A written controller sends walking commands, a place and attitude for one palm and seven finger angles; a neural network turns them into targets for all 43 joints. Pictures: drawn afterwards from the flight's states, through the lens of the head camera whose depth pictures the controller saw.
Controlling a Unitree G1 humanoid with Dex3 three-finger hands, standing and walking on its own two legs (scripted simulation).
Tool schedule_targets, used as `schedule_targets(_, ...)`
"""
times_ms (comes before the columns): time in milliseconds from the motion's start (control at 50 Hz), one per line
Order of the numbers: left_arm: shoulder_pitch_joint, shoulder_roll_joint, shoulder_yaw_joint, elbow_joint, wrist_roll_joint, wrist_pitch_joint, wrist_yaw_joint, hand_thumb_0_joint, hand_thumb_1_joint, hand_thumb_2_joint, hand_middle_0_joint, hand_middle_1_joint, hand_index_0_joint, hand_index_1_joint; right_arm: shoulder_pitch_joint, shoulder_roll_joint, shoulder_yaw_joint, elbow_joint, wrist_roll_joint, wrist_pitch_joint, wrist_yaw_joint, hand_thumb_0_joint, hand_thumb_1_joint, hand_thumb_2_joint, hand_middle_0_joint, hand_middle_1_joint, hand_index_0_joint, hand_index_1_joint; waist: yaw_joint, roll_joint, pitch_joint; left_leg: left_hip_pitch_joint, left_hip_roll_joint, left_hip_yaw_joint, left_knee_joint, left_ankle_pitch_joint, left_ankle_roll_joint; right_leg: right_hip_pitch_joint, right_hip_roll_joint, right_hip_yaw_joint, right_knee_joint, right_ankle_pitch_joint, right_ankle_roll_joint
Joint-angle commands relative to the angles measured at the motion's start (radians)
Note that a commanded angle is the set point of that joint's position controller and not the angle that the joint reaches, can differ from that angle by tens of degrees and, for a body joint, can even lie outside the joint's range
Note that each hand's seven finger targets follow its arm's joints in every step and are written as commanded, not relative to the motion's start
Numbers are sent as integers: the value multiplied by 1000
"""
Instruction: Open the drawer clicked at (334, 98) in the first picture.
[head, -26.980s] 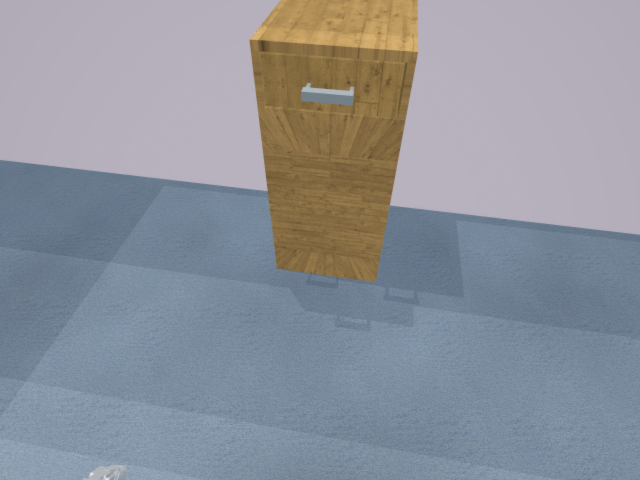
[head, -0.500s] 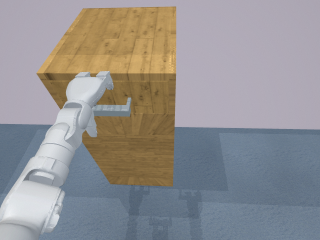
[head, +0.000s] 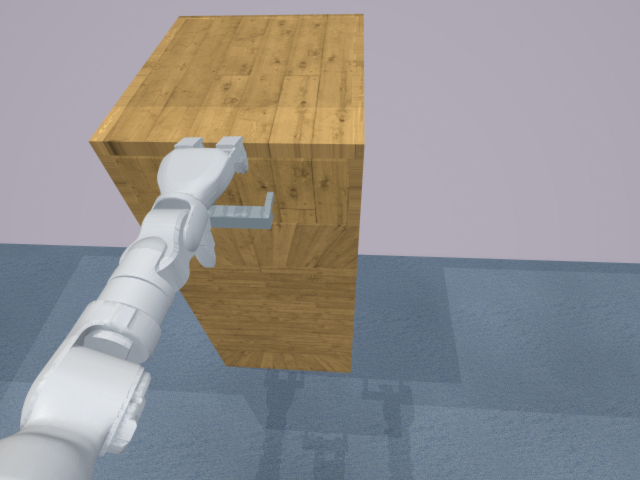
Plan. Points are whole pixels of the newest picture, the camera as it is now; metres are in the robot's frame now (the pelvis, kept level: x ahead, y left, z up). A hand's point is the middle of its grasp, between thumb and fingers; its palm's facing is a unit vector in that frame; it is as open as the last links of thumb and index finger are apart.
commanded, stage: re-aim the fingers above the handle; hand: left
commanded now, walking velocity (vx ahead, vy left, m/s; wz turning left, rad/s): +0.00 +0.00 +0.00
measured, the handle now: (233, 206) +0.51 +0.15 +0.03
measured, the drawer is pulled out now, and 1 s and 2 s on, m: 0.00 0.00 0.00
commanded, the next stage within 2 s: lower the fingers behind the handle in 0.92 s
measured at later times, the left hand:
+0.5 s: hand (213, 199) +0.47 +0.16 +0.10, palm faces +0.01 -0.06 -1.00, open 13.9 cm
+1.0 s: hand (209, 204) +0.46 +0.16 +0.09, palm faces +0.00 -0.05 -1.00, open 13.9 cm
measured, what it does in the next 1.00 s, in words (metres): stands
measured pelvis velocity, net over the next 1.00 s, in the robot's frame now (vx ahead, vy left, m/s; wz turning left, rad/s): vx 0.00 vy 0.00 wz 0.00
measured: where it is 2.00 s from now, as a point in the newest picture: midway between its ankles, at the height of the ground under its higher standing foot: outside the picture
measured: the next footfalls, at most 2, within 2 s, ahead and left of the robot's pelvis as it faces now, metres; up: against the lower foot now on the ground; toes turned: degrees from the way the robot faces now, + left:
none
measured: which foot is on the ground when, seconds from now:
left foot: down 0.00-1.00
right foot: down 0.00-1.00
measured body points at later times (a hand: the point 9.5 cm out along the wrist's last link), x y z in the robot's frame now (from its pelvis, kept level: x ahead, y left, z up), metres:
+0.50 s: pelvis +0.00 +0.00 +0.00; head +0.04 -0.02 +0.45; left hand +0.46 +0.16 +0.15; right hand +0.07 -0.26 -0.13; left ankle +0.00 +0.10 -0.72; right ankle -0.02 -0.10 -0.72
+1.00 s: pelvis +0.00 +0.00 +0.00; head +0.04 -0.02 +0.45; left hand +0.45 +0.16 +0.15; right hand +0.08 -0.26 -0.13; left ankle +0.00 +0.10 -0.72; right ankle -0.02 -0.10 -0.72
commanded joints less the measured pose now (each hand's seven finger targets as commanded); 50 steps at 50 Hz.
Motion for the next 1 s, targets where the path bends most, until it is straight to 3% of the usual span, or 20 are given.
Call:
schedule_targets(0, -465, 263, 135, -202, 9, 1, 42, 0, -500, 300, -300, -1200, -300, -1200, 6, -143, -47, -102, -7, -25, -19, 0, -900, -900, 200, 300, 200, 300, 0, -78, -364, 197, 4, 3, -34, 345, 11, 162, -5, 4, -72, 364, -5)
schedule_targets(40, -428, 273, 147, -176, 13, 3, 43, 0, -500, 300, -300, -1200, -300, -1200, 5, -139, -44, -98, -3, -23, -23, 0, -900, -900, 200, 300, 200, 300, 0, -100, -341, 180, 3, 7, -35, 338, 12, 162, -3, 4, -73, 375, -3)
schedule_targets(100, -459, 244, 115, -184, 13, -1, 42, 0, -500, 300, -300, -1200, -300, -1200, 6, -141, -45, -99, -2, -26, -25, 0, -900, -900, 200, 300, 200, 300, -12, -83, -311, 179, 6, 9, -43, 319, 11, 144, -5, 2, -84, 339, -4)
schedule_targets(160, -461, 244, 112, -198, 10, -7, 38, 0, -500, 300, -300, -1200, -300, -1200, 16, -142, -49, -97, 1, -32, -27, 0, -900, -900, 200, 300, 200, 300, -17, -71, -329, 204, 8, 6, -40, 319, 13, 128, 0, 4, -85, 332, -3)
schedule_targets(280, -508, 183, 56, -229, -1, -27, 26, 0, -500, 300, -300, -1200, -300, -1200, 36, -140, -59, -87, 0, -39, -22, 0, -900, -900, 200, 300, 200, 300, -37, -34, -342, 249, 8, -3, -27, 357, 11, 93, 5, 0, -82, 341, -6)
schedule_targets(360, -492, 237, 111, -191, 2, -24, 39, 0, -500, 300, -300, -1200, -300, -1200, 42, -146, -56, -77, -2, -36, -21, 0, -900, -900, 200, 300, 200, 300, -24, -69, -343, 219, 8, -3, -28, 356, 9, 109, 4, -2, -74, 350, -5)
schedule_targets(400, -490, 240, 113, -181, 7, -17, 47, 0, -500, 300, -300, -1200, -300, -1200, 34, -145, -54, -80, -3, -33, -19, 0, -900, -900, 200, 300, 200, 300, -19, -46, -342, 209, 7, 1, -28, 358, 6, 114, 2, -2, -71, 346, -9)
schedule_targets(480, -469, 243, 119, -138, 13, 12, 57, 0, -500, 300, -300, -1200, -300, -1200, 33, -147, -49, -86, -2, -31, -18, 0, -900, -900, 200, 300, 200, 300, -16, -74, -332, 184, 9, 5, -30, 350, 8, 120, 4, -4, -68, 354, -5)
schedule_targets(520, -484, 278, 138, -136, 20, 16, 53, 0, -500, 300, -300, -1200, -300, -1200, 32, -150, -48, -87, -1, -28, -22, 0, -900, -900, 200, 300, 200, 300, -17, -81, -347, 177, 9, 8, -29, 350, 10, 137, 0, 4, -68, 366, -3)
schedule_targets(560, -453, 249, 123, -116, 18, 27, 49, 0, -500, 300, -300, -1200, -300, -1200, 31, -146, -48, -90, -1, -27, -24, 0, -900, -900, 200, 300, 200, 300, -17, -99, -330, 175, 9, 11, -31, 343, 11, 134, 1, 0, -74, 364, -1)
schedule_targets(620, -457, 306, 155, -116, 21, 25, 42, 0, -500, 300, -300, -1200, -300, -1200, 25, -150, -42, -95, -1, -24, -31, 0, -900, -900, 200, 300, 200, 300, -9, -98, -340, 152, 6, 16, -37, 326, 13, 167, -6, 13, -77, 374, 2)
schedule_targets(660, -447, 286, 140, -128, 25, 19, 37, 0, -500, 300, -300, -1200, -300, -1200, 25, -146, -41, -99, -1, -23, -31, 0, -900, -900, 200, 300, 200, 300, -9, -75, -334, 162, 7, 16, -37, 333, 10, 154, -4, 6, -74, 371, -1)
schedule_targets(680, -437, 246, 109, -141, 21, 16, 32, 0, -500, 300, -300, -1200, -300, -1200, 20, -142, -43, -106, 1, -24, -30, 0, -900, -900, 200, 300, 200, 300, -13, -62, -326, 173, 6, 17, -34, 335, 11, 143, -2, 6, -77, 369, -1)
schedule_targets(800, -451, 209, 83, -247, -8, -35, 10, 0, -500, 300, -300, -1200, -300, -1200, 28, -140, -56, -111, -1, -30, -25, 0, -900, -900, 200, 300, 200, 300, -25, -57, -367, 233, 5, 6, -21, 396, 13, 150, -1, 5, -77, 412, -3)
schedule_targets(820, -457, 241, 109, -258, -7, -42, 15, 0, -500, 300, -300, -1200, -300, -1200, 27, -140, -55, -104, -1, -31, -24, 0, -900, -900, 200, 300, 200, 300, -18, -55, -370, 232, 6, 3, -21, 391, 15, 148, 0, 8, -75, 409, -1)
schedule_targets(860, -447, 198, 76, -230, -2, -38, 23, 0, -500, 300, -300, -1200, -300, -1200, 20, -137, -53, -97, 2, -30, -24, 0, -900, -900, 200, 300, 200, 300, -31, -76, -313, 219, 5, 1, -27, 351, 12, 106, 3, 0, -83, 362, 0)
schedule_targets(880, -479, 201, 74, -239, -2, -37, 31, 0, -500, 300, -300, -1200, -300, -1200, 22, -139, -54, -90, 3, -32, -22, 0, -900, -900, 200, 300, 200, 300, -33, -50, -308, 227, 7, -1, -28, 342, 11, 89, 3, 0, -84, 344, -3)
schedule_targets(920, -523, 232, 93, -233, 6, -33, 46, 0, -500, 300, -300, -1200, -300, -1200, 28, -141, -54, -80, 3, -34, -22, 0, -900, -900, 200, 300, 200, 300, -35, -51, -331, 225, 6, -5, -28, 333, 10, 92, 4, 3, -80, 327, -4)
schedule_targets(960, -510, 225, 95, -222, 8, -22, 58, 0, -500, 300, -300, -1200, -300, -1200, 27, -137, -55, -80, -1, -36, -20, 0, -900, -900, 200, 300, 200, 300, -25, -35, -359, 235, 4, -3, -24, 351, 8, 104, 4, 0, -73, 339, -7)
schedule_targets(980, -500, 233, 104, -188, 9, -10, 61, 0, -500, 300, -300, -1200, -300, -1200, 24, -138, -52, -77, -1, -35, -22, 0, -900, -900, 200, 300, 200, 300, -27, -49, -343, 221, 4, 1, -24, 336, 9, 105, 3, 1, -76, 336, -5)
